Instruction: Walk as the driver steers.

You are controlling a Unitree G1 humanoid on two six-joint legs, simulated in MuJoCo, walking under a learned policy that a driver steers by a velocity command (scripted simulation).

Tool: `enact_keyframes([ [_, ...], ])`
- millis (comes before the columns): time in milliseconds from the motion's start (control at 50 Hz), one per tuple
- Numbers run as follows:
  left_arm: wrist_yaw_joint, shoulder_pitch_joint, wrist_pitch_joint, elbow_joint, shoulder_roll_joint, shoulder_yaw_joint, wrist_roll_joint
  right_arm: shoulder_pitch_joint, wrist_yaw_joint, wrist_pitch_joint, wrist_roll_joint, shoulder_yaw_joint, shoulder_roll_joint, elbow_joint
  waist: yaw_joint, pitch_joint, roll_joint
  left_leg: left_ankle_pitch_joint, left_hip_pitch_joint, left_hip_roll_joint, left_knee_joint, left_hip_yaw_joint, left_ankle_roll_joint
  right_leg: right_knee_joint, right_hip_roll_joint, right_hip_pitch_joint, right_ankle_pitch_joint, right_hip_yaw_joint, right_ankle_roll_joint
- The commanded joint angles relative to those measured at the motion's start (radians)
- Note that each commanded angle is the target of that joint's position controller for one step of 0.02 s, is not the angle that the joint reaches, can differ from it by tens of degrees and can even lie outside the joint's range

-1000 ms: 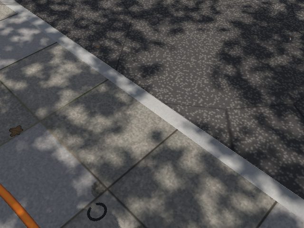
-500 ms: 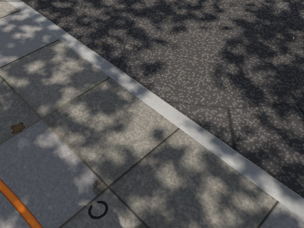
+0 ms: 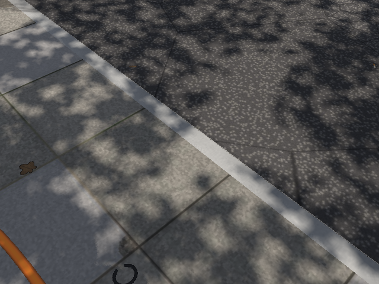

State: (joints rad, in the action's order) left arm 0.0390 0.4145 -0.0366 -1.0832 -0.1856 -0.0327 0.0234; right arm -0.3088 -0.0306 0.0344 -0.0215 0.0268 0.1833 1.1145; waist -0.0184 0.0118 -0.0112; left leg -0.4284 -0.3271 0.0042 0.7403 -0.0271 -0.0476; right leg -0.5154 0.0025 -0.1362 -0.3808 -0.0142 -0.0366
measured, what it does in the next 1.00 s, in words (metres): steps on the spot: right foot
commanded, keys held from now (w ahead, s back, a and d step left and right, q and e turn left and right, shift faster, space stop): no key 1.00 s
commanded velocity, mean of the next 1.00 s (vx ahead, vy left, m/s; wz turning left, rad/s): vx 0.05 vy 0.00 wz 0.00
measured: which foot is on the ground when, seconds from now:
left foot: down 0.00-1.00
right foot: down 0.00-0.08, up 0.10-0.34, down 0.36-1.00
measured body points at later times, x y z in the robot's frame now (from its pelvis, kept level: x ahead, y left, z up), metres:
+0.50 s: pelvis +0.08 +0.03 +0.00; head +0.10 +0.02 +0.45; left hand +0.15 +0.27 -0.14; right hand +0.09 -0.21 -0.15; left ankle +0.03 +0.12 -0.73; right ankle +0.08 -0.11 -0.73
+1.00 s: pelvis +0.07 +0.02 +0.01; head +0.09 +0.02 +0.45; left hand +0.12 +0.26 -0.15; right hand +0.06 -0.21 -0.15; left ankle +0.03 +0.12 -0.73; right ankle +0.08 -0.11 -0.73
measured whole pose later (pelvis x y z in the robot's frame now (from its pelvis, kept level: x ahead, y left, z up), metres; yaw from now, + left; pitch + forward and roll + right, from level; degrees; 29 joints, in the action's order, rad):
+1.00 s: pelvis +0.07 +0.02 +0.01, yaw -1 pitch -1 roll +0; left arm 0.05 0.18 0.01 -1.13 -0.18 -0.05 0.01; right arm -0.30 -0.04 0.01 0.00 0.02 0.17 1.10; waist 0.00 -0.04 0.00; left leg -0.33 -0.10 -0.01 0.45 -0.06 -0.03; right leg -0.48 -0.01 -0.21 -0.25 0.00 0.01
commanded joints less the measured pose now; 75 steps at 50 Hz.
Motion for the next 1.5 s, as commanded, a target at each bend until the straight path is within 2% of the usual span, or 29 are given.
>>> enact_keyframes([
  [20,-0.003,-0.028,-0.022,0.055,-0.15,-0.029,0.001,0.072,0.019,0.055,-0.01,0.006,0.05,-0.084,0.026,-0.232,-0.124,-0.043,-0.166,0.044,-0.061,0.014,-0.04,0.284,-0.27,-0.096,-0.099,-0.336,-0.168],
  [40,-0.005,-0.063,-0.013,0.062,-0.147,-0.027,0.006,0.001,0.02,0.059,-0.005,0.011,0.047,-0.055,0.065,-0.189,-0.102,0.073,-0.005,0.005,-0.229,-0.036,-0.035,0.207,-0.2,-0.125,0.068,-0.223,-0.121],
  [60,-0.005,-0.049,-0.004,0.061,-0.148,-0.027,0.006,-0.059,0.019,0.053,0.006,0.025,0.072,-0.023,0.07,-0.131,-0.073,0.229,0.14,-0.038,-0.272,-0.054,-0.009,0.123,-0.144,-0.155,0.207,-0.155,-0.082],
  [80,-0.001,-0.046,-0.004,0.066,-0.13,-0.02,-0.001,-0.142,0.017,0.043,0.012,0.042,0.119,-0.007,0.09,-0.063,0.019,0.357,0.263,0.029,-0.304,0.046,-0.013,-0.043,-0.072,-0.192,0.304,-0.064,-0.03],
  [100,0.008,-0.01,-0.01,0.079,-0.055,0.002,-0.021,-0.222,0.016,0.034,0.004,0.065,0.226,-0.003,0.096,0.005,0.252,0.573,0.403,0.205,-0.367,0.303,-0.109,-0.284,0.057,-0.352,0.089,0.054,0.05],
  [120,0.009,0.003,-0.011,0.073,-0.04,0.006,-0.015,-0.271,0.021,0.038,0.026,0.042,0.17,0.005,0.102,0.055,0.284,0.72,0.382,0.363,-0.444,0.534,-0.216,-0.472,0.048,-0.366,-0.228,-0.017,0.074],
  [140,0.007,0.018,-0.005,0.061,-0.062,-0.004,0.001,-0.188,0.019,0.048,0.031,0.021,0.117,-0.017,0.048,0.002,0.171,0.76,0.309,0.375,-0.418,0.475,-0.223,-0.611,-0.006,-0.371,-0.241,-0.072,0.073],
  [180,0.003,-0.017,-0.002,0.051,-0.065,-0.009,-0.005,-0.049,0.021,0.053,0.029,0.015,0.122,-0.066,0.011,-0.033,0.084,0.827,0.228,0.294,-0.407,0.282,-0.171,-0.603,-0.057,-0.368,-0.142,-0.063,0.065],
  [220,0.006,-0.053,0.003,0.053,-0.06,-0.014,-0.007,-0.001,0.016,0.043,0.034,-0.003,0.081,-0.073,-0.011,-0.042,0.102,0.911,0.182,0.197,-0.402,0.135,-0.115,-0.414,-0.076,-0.289,-0.049,-0.034,0.07],
  [240,0.006,-0.068,0.005,0.053,-0.046,-0.01,-0.004,-0.017,0.012,0.037,0.038,-0.006,0.082,-0.065,-0.005,-0.032,0.12,0.958,0.19,0.171,-0.387,0.1,-0.106,-0.327,-0.063,-0.253,-0.029,-0.012,0.075],
  [300,0.011,-0.108,0.018,0.061,-0.051,-0.006,0.004,-0.04,-0.001,0.019,0.028,0.003,0.136,-0.056,0.006,0.008,0.115,0.979,0.22,0.17,-0.35,0.101,-0.128,-0.119,-0.034,-0.162,0.027,0.023,0.081],
  [340,0.012,-0.092,0.033,0.048,-0.054,-0.005,-0.004,-0.011,0.0,0.009,0.002,0.007,0.147,-0.058,-0.024,0.002,0.092,0.83,0.16,0.16,-0.351,0.104,-0.108,0.08,-0.033,-0.036,0.273,0.028,0.061],
  [360,0.014,-0.092,0.042,0.046,-0.086,-0.01,-0.019,-0.041,0.005,0.011,-0.002,0.013,0.151,-0.048,-0.016,-0.001,0.067,0.664,0.126,0.137,-0.373,0.109,-0.077,0.093,-0.052,0.027,0.396,-0.006,0.046],
  [380,0.019,-0.093,0.051,0.052,-0.116,-0.015,-0.026,-0.05,0.011,0.015,0.012,0.015,0.143,-0.049,-0.001,-0.008,0.022,0.448,0.082,0.102,-0.389,0.095,-0.05,0.086,-0.093,0.074,0.511,-0.044,0.028],
  [400,0.017,-0.142,0.054,0.05,-0.161,-0.027,-0.009,-0.098,0.016,0.013,0.023,0.01,0.09,-0.043,0.055,-0.047,-0.085,0.334,0.055,0.028,-0.416,0.045,-0.02,0.025,-0.084,0.057,0.522,-0.033,-0.002],
  [420,0.014,-0.164,0.052,0.052,-0.133,-0.027,-0.001,-0.099,0.015,0.01,0.028,0.006,0.074,-0.033,0.038,-0.062,-0.069,0.334,0.062,0.012,-0.404,0.029,-0.002,0.015,-0.071,0.043,0.473,-0.026,-0.009],
  [440,0.012,-0.161,0.047,0.045,-0.104,-0.024,-0.005,-0.073,0.014,0.007,0.021,0.008,0.08,-0.035,0.022,-0.073,-0.034,0.382,0.071,0.008,-0.383,0.017,0.005,0.019,-0.068,0.028,0.482,-0.031,-0.002],
  [500,0.006,-0.171,0.026,0.034,-0.105,-0.031,-0.01,-0.072,0.004,-0.008,0.023,0.009,0.084,-0.038,0.024,-0.023,-0.011,0.524,0.137,0.018,-0.342,0.011,0.009,0.017,-0.063,0.027,0.566,-0.028,0.002],
  [580,0.005,-0.191,0.025,0.021,-0.101,-0.033,-0.008,-0.061,-0.001,-0.017,0.022,0.01,0.091,-0.04,0.026,-0.002,-0.009,0.53,0.172,0.025,-0.332,0.012,0.008,0.021,-0.059,0.025,0.574,-0.024,0.001],
  [1060,0.013,-0.199,0.041,-0.031,-0.086,-0.033,-0.015,-0.077,-0.008,-0.016,0.024,0.006,0.065,-0.015,0.017,-0.079,0.014,0.274,0.108,0.034,-0.392,0.02,0.013,0.087,-0.041,-0.018,0.345,-0.017,0.015],
  [1340,0.015,-0.166,0.039,-0.047,-0.076,-0.024,-0.016,-0.105,-0.006,-0.01,0.024,0.004,0.052,-0.014,0.016,-0.088,0.017,0.224,0.087,0.039,-0.415,0.032,0.002,0.099,-0.042,-0.04,0.297,-0.017,0.022],
  [1360,0.015,-0.149,0.039,-0.055,-0.065,-0.021,-0.017,-0.126,-0.008,-0.011,0.023,0.004,0.05,-0.005,0.018,-0.064,0.026,0.118,0.098,0.035,-0.429,0.033,-0.005,0.087,-0.025,-0.034,0.214,0.002,0.021],
  [1380,0.017,-0.149,0.04,-0.056,-0.067,-0.023,-0.012,-0.136,-0.012,-0.015,0.015,0.014,0.075,-0.004,0.026,-0.076,0.049,-0.053,0.095,0.043,-0.45,0.058,-0.028,0.037,0.008,-0.069,0.077,0.04,0.019],
  [1400,0.017,-0.163,0.036,-0.045,-0.072,-0.026,-0.007,-0.141,-0.016,-0.017,0.006,0.028,0.118,-0.012,0.038,-0.104,0.097,-0.245,0.091,0.091,-0.491,0.133,-0.07,-0.048,0.04,-0.147,-0.06,0.081,0.015],
  [1420,0.014,-0.205,0.026,-0.021,-0.073,-0.026,-0.007,-0.165,-0.017,-0.014,-0.002,0.039,0.151,-0.019,0.06,-0.145,0.145,-0.397,0.104,0.191,-0.563,0.264,-0.125,-0.154,0.04,-0.263,-0.101,0.1,0.009],
  [1440,0.006,-0.246,0.01,0.007,-0.064,-0.023,-0.005,-0.169,-0.018,-0.004,-0.004,0.054,0.187,-0.027,0.074,-0.19,0.187,-0.439,0.096,0.306,-0.624,0.403,-0.188,-0.281,-0.007,-0.345,-0.077,0.072,-0.007],
  [1460,-0.003,-0.283,-0.004,0.028,-0.071,-0.025,0.003,-0.174,-0.019,0.01,0.007,0.058,0.186,-0.034,0.083,-0.224,0.176,-0.383,0.133,0.37,-0.656,0.482,-0.228,-0.409,-0.053,-0.466,-0.117,0.027,-0.018],
  [1480,-0.011,-0.284,-0.016,0.035,-0.079,-0.03,0.011,-0.169,-0.016,0.024,0.014,0.055,0.166,-0.038,0.07,-0.235,0.141,-0.307,0.201,0.39,-0.651,0.498,-0.237,-0.492,-0.089,-0.574,-0.131,-0.008,-0.026],
  [1500,-0.019,-0.268,-0.028,0.036,-0.085,-0.035,0.016,-0.156,-0.012,0.035,0.009,0.052,0.147,-0.047,0.054,-0.222,0.11,-0.231,0.261,0.374,-0.633,0.461,-0.219,-0.502,-0.115,-0.626,-0.111,-0.027,-0.033],
])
